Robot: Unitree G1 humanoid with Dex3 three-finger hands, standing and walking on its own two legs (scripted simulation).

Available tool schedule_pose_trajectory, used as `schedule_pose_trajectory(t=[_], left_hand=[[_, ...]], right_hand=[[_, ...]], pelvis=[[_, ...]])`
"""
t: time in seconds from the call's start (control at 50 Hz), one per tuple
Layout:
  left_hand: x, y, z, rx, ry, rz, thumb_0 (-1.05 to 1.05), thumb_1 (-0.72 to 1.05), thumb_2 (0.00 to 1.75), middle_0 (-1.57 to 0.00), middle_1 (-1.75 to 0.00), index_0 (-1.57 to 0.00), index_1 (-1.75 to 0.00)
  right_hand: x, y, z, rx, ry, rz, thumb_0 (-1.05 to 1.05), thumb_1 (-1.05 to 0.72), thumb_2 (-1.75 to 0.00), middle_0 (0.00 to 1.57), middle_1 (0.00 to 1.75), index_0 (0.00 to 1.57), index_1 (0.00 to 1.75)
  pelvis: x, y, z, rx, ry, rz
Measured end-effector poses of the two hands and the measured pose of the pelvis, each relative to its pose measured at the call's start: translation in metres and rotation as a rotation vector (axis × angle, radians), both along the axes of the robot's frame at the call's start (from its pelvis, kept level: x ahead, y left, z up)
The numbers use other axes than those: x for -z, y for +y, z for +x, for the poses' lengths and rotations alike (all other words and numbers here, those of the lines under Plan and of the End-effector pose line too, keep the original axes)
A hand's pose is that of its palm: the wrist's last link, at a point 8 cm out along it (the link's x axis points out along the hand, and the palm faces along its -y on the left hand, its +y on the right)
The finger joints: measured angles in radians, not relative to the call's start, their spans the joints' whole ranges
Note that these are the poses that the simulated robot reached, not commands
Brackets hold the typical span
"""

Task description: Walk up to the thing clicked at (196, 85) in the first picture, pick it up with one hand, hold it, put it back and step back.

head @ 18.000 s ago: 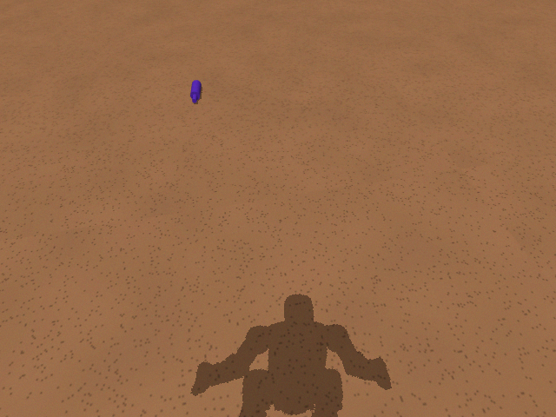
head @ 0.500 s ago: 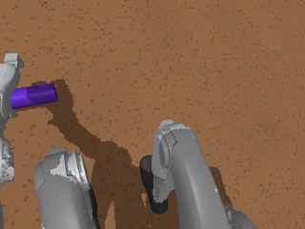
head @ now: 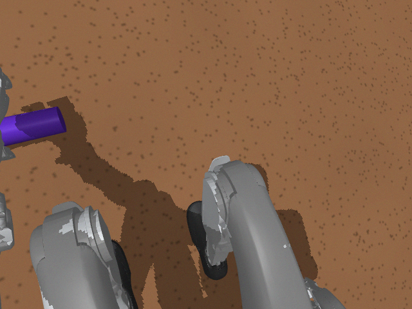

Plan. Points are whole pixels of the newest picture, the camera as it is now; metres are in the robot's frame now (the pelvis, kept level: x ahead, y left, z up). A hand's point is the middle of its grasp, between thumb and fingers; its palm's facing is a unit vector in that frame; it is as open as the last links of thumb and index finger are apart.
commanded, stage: close in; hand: left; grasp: from above
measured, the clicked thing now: (13, 129) +0.50 +0.28 -0.29
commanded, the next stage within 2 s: rest palm in 0.22 s
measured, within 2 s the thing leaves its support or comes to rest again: neither
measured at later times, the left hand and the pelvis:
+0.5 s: hand (10, 125) +0.49 +0.25 -0.21, palm faces -0.48 -0.07 -0.87, open 14.1 cm; pelvis +0.00 +0.00 -0.01, yaw -1 degrees
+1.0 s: hand (22, 125) +0.50 +0.25 -0.26, palm faces -0.46 -0.09 -0.88, open 14.1 cm; pelvis +0.01 +0.01 -0.02, yaw -5 degrees
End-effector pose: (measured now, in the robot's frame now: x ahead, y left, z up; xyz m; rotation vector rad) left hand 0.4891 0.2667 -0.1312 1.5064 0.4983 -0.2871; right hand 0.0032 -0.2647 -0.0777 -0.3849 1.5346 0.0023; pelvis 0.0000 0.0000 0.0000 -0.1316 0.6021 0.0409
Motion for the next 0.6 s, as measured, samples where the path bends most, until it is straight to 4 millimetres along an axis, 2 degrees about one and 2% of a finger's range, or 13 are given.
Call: schedule_pose_trajectory(t=[0.1,0.18,0.28,0.38,0.6], left_hand=[[-0.011,0.005,0.006,0.061,-0.037,-0.007,0.0,-0.55,1.03,-0.09,-1.04,-0.08,-1.04],[-0.018,-0.004,0.012,0.081,-0.052,-0.022,0.0,-0.54,1.06,-0.09,-1.04,-0.09,-1.05],[-0.012,-0.016,0.012,0.083,-0.024,-0.034,0.0,-0.52,1.06,-0.1,-1.04,-0.1,-1.04],[0.0,-0.019,0.009,0.062,-0.021,-0.044,0.0,-0.52,1.05,-0.1,-1.02,-0.1,-1.03],[0.042,-0.013,0.008,0.046,0.003,-0.038,0.0,-0.55,1.04,-0.08,-0.98,-0.07,-0.99]], right_hand=[[-0.002,-0.005,0.014,-0.028,0.003,-0.032,0.0,-0.91,-0.9,0.2,0.3,0.2,0.3],[-0.008,-0.006,0.029,-0.044,-0.036,-0.053,0.0,-0.91,-0.9,0.2,0.3,0.2,0.3],[-0.017,-0.005,0.037,-0.06,-0.089,-0.068,0.0,-0.91,-0.9,0.2,0.3,0.2,0.3],[-0.019,-0.003,0.027,-0.059,-0.085,-0.067,-0.01,-0.9,-0.9,0.2,0.3,0.2,0.3],[-0.011,0.01,-0.018,-0.054,0.045,-0.025,0.0,-0.9,-0.9,0.2,0.3,0.2,0.3]], pelvis=[[0.0,0.002,0.003,-0.006,0.008,-0.006],[-0.004,0.004,0.004,-0.008,0.016,-0.016],[-0.007,0.005,0.004,-0.006,0.01,-0.024],[-0.003,0.005,0.001,-0.002,-0.001,-0.023],[0.013,0.004,0.0,0.013,-0.028,-0.03]])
